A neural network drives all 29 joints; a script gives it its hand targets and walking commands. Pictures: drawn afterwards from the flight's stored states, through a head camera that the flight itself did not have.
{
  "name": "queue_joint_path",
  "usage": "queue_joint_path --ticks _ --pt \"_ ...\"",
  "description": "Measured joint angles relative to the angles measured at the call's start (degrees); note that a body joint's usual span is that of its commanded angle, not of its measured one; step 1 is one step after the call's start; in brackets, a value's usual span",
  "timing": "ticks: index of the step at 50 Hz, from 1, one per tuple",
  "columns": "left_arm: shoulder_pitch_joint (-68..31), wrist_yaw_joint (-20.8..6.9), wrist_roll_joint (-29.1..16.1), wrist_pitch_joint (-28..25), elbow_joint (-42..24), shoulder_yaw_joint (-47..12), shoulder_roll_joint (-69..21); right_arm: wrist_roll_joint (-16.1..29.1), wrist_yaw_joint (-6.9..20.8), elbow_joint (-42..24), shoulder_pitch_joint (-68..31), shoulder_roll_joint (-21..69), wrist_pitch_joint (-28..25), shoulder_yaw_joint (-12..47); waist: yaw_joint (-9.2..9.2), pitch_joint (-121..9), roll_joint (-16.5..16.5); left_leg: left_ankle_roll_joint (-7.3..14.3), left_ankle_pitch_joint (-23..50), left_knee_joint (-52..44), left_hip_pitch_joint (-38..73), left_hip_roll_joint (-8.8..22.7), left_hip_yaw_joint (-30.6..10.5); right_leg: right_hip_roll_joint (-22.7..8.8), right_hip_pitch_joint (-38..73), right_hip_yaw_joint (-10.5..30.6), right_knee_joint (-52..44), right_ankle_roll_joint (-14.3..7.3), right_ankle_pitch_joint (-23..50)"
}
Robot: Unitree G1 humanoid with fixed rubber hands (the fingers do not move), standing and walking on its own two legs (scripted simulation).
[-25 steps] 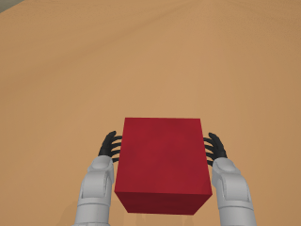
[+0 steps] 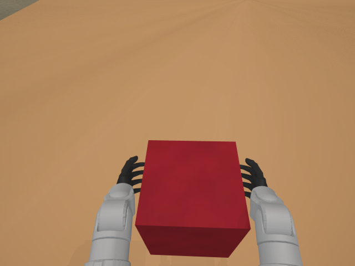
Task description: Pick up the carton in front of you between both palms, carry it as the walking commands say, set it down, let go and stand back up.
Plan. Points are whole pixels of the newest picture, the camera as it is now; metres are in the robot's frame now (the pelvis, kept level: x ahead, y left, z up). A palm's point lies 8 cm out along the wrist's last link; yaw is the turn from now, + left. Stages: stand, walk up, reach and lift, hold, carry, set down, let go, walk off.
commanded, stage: carry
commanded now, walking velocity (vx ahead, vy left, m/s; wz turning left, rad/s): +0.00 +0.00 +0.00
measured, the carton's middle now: (190, 201) +0.29 +0.00 -0.04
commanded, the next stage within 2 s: none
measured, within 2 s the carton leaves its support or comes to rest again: neither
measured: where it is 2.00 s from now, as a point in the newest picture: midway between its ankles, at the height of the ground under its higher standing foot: (188, 253)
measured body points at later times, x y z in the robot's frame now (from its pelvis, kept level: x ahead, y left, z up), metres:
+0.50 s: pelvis +0.06 +0.02 +0.00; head +0.05 +0.03 +0.45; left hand +0.36 +0.17 +0.03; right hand +0.36 -0.14 +0.03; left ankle +0.07 +0.12 -0.73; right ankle -0.07 -0.09 -0.71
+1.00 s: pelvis +0.27 -0.04 +0.02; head +0.31 -0.06 +0.46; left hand +0.56 +0.12 +0.02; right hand +0.57 -0.18 +0.01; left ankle +0.20 +0.09 -0.67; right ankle +0.31 -0.12 -0.73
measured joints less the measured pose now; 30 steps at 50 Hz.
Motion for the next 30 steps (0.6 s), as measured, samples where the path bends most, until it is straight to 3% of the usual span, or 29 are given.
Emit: queue_joint_path --ticks 13,18,21,23,26,28,30 --pt "0.2 0.0 0.1 0.1 0.4 -0.1 0.0 -0.1 0.1 0.4 0.3 0.0 0.1 0.0 0.02 -0.3 0.0 -0.3 -0.1 -0.3 0.4 0.2 -0.1 0.2 0.5 -0.1 -0.5 -0.2 0.2" --pt "1.2 0.0 0.4 0.4 0.9 -1.2 0.1 0.0 0.2 0.3 2.0 -0.3 0.2 0.3 0.32 -1.4 -0.8 -2.1 -9.7 3.9 1.4 -0.2 -0.5 0.1 4.7 0.0 -5.8 -0.3 1.2" --pt "0.4 0.0 0.6 0.3 0.7 -1.1 0.0 0.2 0.2 0.2 1.3 -0.2 -0.1 -0.2 0.34 -1.6 -1.4 -1.6 -10.4 1.9 3.2 -1.0 -0.2 -0.5 6.3 0.2 -7.5 0.6 1.0" --pt "0.0 0.0 0.7 0.2 0.2 -0.4 0.0 0.3 0.3 0.8 0.2 0.0 -0.7 -0.4 0.35 -1.2 -2.6 -0.2 -4.1 -0.7 5.1 -2.2 1.2 -2.1 5.5 0.9 -4.2 1.5 -0.8" --pt "0.2 0.0 0.3 -0.2 -0.4 0.7 0.0 0.0 0.3 1.9 -1.2 0.2 -1.1 -0.1 -0.46 -0.7 -1.3 1.2 -5.9 -1.6 6.4 -2.2 2.2 -2.3 -3.4 2.1 13.2 1.6 -3.7" --pt "0.7 0.0 0.1 -0.2 -1.2 0.2 0.1 0.2 0.1 0.8 -0.2 0.1 -1.0 0.5 -0.95 -0.2 0.1 1.0 -5.8 -4.8 8.4 -1.9 1.9 -1.7 -9.3 2.5 21.0 1.2 -5.1" --pt "1.5 0.0 -0.3 -0.1 -2.6 -0.4 0.2 0.9 -0.3 -1.3 1.1 -0.1 -0.8 1.3 -1.29 0.4 0.9 0.3 -4.6 -8.9 10.9 -1.7 1.5 -2.0 -13.4 1.9 20.7 1.1 -2.6"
